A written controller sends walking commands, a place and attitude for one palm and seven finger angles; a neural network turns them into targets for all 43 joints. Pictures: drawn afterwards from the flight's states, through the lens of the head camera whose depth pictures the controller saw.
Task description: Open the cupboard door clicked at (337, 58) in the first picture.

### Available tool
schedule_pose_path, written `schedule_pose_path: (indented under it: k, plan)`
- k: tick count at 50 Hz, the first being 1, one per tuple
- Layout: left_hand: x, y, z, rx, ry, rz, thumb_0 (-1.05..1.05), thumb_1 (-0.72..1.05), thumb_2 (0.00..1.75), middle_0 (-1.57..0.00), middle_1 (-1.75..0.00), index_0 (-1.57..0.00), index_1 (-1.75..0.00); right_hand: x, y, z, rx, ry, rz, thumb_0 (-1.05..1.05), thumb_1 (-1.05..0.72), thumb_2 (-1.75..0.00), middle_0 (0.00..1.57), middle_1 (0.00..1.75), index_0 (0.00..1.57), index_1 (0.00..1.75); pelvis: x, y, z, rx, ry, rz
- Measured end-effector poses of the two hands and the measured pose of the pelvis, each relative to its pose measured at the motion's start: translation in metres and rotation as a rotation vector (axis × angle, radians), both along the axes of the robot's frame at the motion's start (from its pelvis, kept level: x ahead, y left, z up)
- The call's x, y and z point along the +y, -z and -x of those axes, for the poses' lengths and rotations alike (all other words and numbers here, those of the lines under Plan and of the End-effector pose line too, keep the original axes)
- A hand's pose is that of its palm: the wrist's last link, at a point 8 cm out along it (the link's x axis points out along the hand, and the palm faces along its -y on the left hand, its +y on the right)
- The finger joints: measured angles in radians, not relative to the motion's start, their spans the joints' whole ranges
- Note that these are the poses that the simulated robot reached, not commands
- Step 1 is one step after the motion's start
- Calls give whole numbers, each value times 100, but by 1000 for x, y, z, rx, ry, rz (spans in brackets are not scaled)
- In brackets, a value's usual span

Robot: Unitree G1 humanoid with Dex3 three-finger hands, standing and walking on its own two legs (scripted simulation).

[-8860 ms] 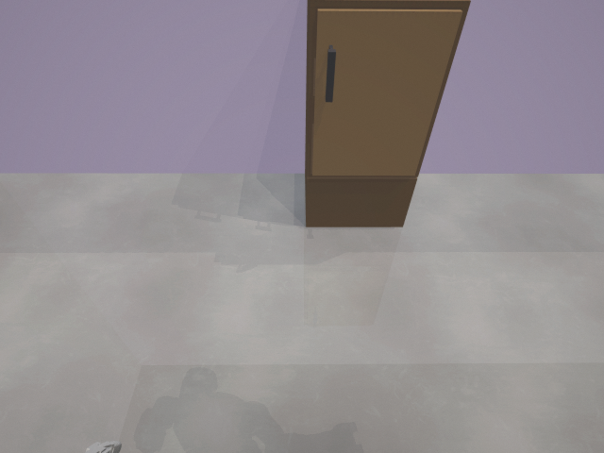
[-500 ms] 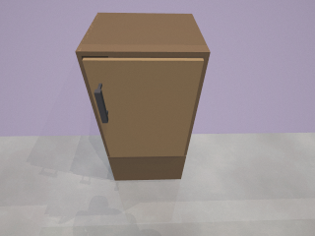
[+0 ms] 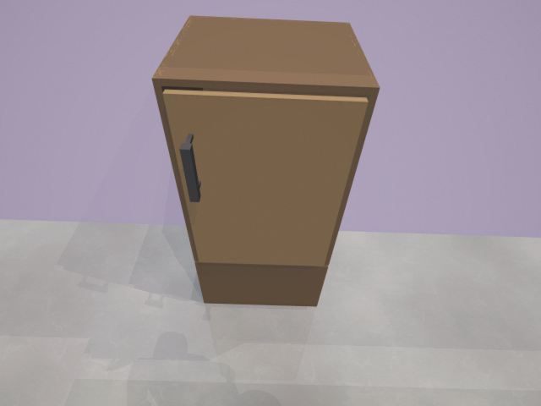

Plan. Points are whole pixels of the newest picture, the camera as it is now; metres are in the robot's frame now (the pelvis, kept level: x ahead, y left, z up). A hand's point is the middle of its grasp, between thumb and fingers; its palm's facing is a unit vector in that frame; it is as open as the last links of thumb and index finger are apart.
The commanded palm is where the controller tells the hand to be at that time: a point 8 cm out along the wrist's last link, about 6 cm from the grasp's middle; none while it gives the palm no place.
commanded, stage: shuffle to correct the standing spot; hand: left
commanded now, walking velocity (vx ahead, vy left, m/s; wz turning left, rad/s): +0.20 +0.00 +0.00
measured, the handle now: (192, 168) +0.60 +0.22 -0.01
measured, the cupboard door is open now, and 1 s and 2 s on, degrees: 0 0 0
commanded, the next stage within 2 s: come to a stop and stand still in 0.12 s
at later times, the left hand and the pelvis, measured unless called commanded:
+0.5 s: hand out of the picture +0.12 +0.15 -0.17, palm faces +0.09 -0.97 -0.22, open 7.3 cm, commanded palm none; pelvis +0.05 -0.03 +0.00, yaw +3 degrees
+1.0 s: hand out of the picture +0.01 +0.16 -0.17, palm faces +0.07 -0.97 -0.23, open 7.3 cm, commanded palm none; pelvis +0.03 -0.02 +0.00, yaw +2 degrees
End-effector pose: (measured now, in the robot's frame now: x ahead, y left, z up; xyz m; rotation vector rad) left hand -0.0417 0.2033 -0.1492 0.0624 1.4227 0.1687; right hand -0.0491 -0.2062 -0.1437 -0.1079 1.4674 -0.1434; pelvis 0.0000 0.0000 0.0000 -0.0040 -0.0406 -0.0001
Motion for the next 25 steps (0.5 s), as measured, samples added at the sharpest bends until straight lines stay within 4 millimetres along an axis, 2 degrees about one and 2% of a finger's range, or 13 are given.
schedule_pose_path:
  k: [4, 7, 9, 14, 18, 21, 25]
  plan:
    - [3, 8, 6, 31, -19, 14, 0, 91, 89, -20, -30, -20, -30, 0, 0, -10, -18, 1, 24, 0, -91, -90, 20, 30, 20, 30, 5, 4, -8, -3, 2, -1]
    - [6, 6, -3, 56, 11, 20, 1, 91, 89, -20, -30, -20, -30, 4, -3, -15, -50, 27, 31, 0, -91, -90, 20, 30, 19, 30, 7, 2, -16, 1, 15, -6]
    - [7, 1, -20, 39, 33, 19, 1, 91, 89, -20, -30, -20, -30, 7, -6, -15, -53, 42, 23, 0, -91, -90, 20, 30, 19, 30, 6, -2, -21, 3, 15, -8]
    - [11, -14, -79, -61, 68, -32, 3, 95, 89, -20, -30, -20, -30, 10, -11, -10, 0, 50, -16, 0, -91, -90, 20, 30, 20, 30, -4, -10, -35, 8, 5, -3]
    - [15, -15, -120, -166, 65, -93, 4, 96, 90, -20, -30, -20, -30, 2, 2, -10, 58, 51, -42, 0, -91, -90, 20, 30, 20, 30, -18, 1, -47, 1, -10, -35]
    - [8, -16, -136, -203, 53, -109, 3, 95, 90, -20, -30, -20, -30, -7, 11, -20, 83, 41, -45, 0, -91, -90, 20, 30, 20, 30, -23, 4, -51, -9, -30, -15]
    - [-1, -14, -145, -232, 33, -95, 1, 94, 89, -20, -30, -20, -30, -18, 11, -45, 40, 24, -22, 0, -91, -90, 20, 30, 20, 30, -25, 3, -48, -12, -52, -18]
